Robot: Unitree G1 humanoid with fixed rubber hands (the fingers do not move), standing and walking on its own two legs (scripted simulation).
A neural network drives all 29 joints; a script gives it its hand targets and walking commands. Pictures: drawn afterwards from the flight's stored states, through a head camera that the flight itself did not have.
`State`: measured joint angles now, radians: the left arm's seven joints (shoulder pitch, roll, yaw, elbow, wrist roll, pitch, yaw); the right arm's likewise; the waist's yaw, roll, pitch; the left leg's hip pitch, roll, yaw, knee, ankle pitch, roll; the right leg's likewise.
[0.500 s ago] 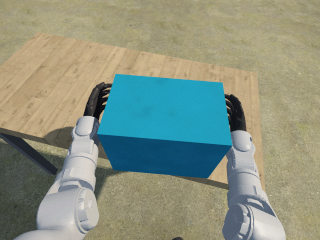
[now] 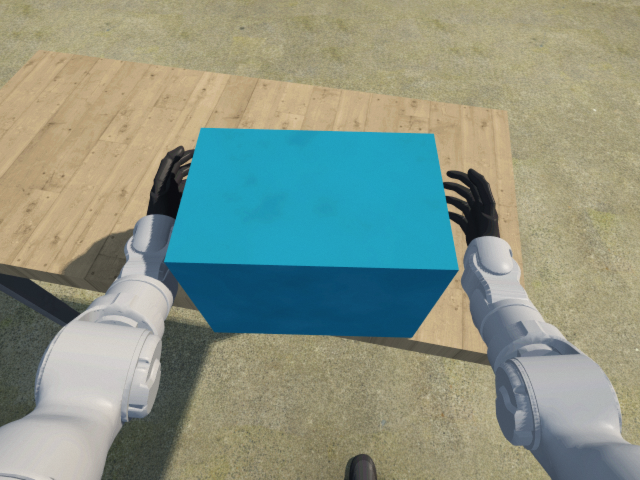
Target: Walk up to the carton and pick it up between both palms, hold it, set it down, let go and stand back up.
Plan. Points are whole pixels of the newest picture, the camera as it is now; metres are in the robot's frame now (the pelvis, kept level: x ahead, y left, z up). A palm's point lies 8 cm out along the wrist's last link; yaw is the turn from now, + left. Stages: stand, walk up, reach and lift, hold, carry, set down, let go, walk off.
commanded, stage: set down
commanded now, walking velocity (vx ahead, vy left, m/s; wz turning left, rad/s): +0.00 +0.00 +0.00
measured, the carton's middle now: (315, 241) +0.41 +0.00 +0.03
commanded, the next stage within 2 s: none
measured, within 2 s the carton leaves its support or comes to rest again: neither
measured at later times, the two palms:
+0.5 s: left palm (129, 182) +0.45 +0.22 +0.10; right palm (519, 202) +0.42 -0.25 +0.08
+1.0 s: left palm (83, 140) +0.43 +0.22 +0.18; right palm (569, 167) +0.40 -0.26 +0.16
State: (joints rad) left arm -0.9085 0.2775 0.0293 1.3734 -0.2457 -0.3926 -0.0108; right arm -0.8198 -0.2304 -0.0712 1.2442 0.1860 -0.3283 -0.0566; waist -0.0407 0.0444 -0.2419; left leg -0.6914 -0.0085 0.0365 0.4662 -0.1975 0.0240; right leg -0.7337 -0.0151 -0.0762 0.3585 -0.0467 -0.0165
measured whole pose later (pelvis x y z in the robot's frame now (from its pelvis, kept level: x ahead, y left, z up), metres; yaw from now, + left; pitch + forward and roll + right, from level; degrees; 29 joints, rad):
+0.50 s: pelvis +0.00 -0.01 +0.00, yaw -1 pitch +22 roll +0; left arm -0.87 0.40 -0.06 1.24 -0.40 -0.26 -0.07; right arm -0.80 -0.36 0.09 1.11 0.38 -0.19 -0.02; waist -0.02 0.02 -0.28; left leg -0.63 0.01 0.05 0.45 -0.21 0.02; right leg -0.68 0.00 -0.06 0.35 -0.05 -0.02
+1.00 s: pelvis +0.00 -0.01 +0.01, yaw +0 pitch +9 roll -1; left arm -0.90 0.48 -0.08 1.07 -0.40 0.07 -0.07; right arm -0.82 -0.40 0.05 0.96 0.38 0.14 -0.04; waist -0.06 0.02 -0.19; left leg -0.35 0.01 0.03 0.39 -0.20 0.01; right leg -0.39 0.01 -0.08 0.28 -0.05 -0.03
